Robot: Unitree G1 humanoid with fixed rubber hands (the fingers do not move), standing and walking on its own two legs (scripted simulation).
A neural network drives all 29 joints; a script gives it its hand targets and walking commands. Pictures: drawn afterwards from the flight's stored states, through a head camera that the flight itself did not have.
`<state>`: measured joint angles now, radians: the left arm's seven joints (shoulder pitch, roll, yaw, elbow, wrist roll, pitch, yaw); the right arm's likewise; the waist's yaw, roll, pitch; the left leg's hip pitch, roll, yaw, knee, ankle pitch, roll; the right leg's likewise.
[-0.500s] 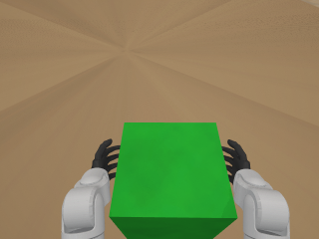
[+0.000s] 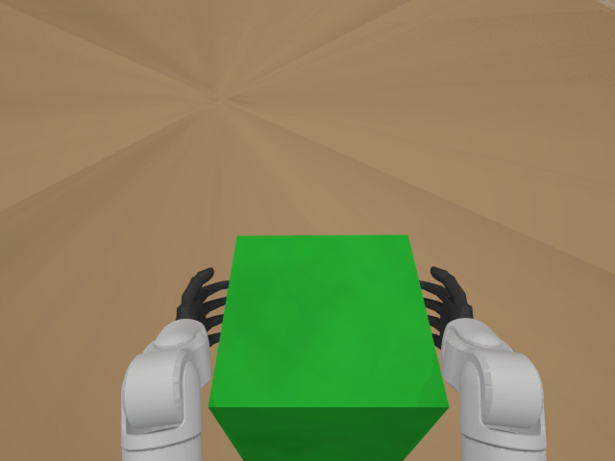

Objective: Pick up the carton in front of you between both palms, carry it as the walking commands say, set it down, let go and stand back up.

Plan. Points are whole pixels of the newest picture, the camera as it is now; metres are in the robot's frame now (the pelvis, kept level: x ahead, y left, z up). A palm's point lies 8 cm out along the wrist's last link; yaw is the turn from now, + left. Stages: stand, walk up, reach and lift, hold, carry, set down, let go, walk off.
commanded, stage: carry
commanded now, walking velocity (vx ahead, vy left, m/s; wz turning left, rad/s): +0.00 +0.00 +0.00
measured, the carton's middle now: (322, 356) +0.27 +0.00 +0.01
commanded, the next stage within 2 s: none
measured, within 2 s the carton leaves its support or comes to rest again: neither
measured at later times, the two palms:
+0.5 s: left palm (226, 268) +0.38 +0.13 +0.06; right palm (443, 272) +0.37 -0.17 +0.06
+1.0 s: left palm (230, 280) +0.37 +0.13 +0.04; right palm (443, 283) +0.37 -0.17 +0.04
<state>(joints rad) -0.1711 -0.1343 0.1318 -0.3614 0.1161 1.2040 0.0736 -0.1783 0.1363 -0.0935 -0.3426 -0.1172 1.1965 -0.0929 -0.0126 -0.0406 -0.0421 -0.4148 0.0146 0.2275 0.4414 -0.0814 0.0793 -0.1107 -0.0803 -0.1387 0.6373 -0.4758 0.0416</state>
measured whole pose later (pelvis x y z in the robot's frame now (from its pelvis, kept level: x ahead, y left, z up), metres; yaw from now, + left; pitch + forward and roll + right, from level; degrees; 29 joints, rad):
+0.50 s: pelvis +0.11 -0.01 +0.00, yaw -1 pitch +4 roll +0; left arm -0.11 -0.13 0.10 -0.15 0.16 1.02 0.05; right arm -0.11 0.13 -0.10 -0.15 -0.16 1.02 -0.06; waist 0.00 0.00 -0.13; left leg -0.31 0.05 0.18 0.55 -0.29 0.01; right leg -0.15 -0.06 -0.13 0.51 -0.39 0.03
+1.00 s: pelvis +0.08 -0.02 +0.00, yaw -1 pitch +3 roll +0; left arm -0.21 -0.14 0.18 0.17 0.23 0.68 0.02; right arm -0.21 0.14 -0.18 0.18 -0.23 0.68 -0.02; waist 0.00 -0.01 -0.09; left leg -0.33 0.06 0.17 0.54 -0.25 0.01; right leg -0.18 -0.05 -0.15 0.52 -0.38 0.00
